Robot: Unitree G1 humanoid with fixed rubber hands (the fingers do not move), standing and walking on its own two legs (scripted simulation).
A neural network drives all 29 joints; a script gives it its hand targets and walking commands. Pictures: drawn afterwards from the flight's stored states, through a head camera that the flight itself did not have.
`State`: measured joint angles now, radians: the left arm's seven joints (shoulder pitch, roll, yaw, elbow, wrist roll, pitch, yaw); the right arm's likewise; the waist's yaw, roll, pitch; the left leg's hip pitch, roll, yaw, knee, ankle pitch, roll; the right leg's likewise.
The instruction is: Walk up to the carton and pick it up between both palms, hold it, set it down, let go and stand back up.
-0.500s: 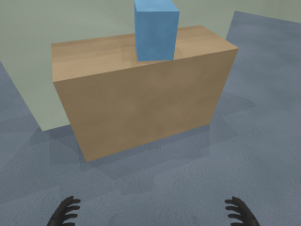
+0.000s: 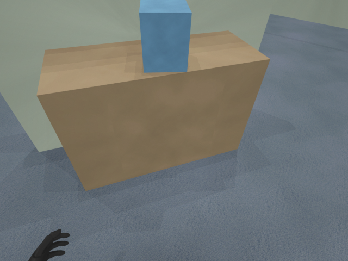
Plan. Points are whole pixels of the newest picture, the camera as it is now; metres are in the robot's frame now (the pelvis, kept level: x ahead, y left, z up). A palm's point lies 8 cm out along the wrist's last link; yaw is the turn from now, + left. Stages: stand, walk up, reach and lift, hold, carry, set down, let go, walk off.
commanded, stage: walk up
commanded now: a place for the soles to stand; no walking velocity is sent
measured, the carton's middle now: (164, 35) +1.01 +0.04 +0.12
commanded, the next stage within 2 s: none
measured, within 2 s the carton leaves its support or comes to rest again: neither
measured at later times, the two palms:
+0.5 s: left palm out of the picture +0.11 +0.26 -0.05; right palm (289, 207) +0.28 -0.32 -0.06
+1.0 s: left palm (105, 204) +0.31 +0.19 -0.09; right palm (288, 158) +0.47 -0.40 -0.08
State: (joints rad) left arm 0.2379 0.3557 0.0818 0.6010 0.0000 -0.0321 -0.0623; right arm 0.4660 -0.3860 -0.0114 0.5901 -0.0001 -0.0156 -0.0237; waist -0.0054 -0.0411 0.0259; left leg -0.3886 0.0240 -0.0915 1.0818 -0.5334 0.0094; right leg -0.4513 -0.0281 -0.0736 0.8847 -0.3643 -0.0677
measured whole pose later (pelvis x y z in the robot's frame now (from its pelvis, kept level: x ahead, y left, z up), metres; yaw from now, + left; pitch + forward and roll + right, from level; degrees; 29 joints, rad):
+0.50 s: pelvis +0.14 -0.05 +0.03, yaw +13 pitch -2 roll +2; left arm 0.44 0.36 0.08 0.60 0.00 -0.01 -0.01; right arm 0.41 -0.39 -0.02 0.59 0.00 0.01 -0.02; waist 0.04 0.00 0.02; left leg -0.54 0.00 -0.07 0.82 -0.30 0.01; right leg -0.09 0.00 -0.31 0.56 -0.45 -0.10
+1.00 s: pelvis +0.31 -0.11 -0.02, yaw +13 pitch -6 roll +2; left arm 0.44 0.36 0.08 0.54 0.00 0.02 -0.07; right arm 0.37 -0.42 -0.02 0.59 0.00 -0.02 -0.06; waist 0.01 -0.03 0.05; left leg -0.36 0.12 -0.05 1.01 -0.59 0.02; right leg -0.52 -0.10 0.00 0.99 -0.37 0.01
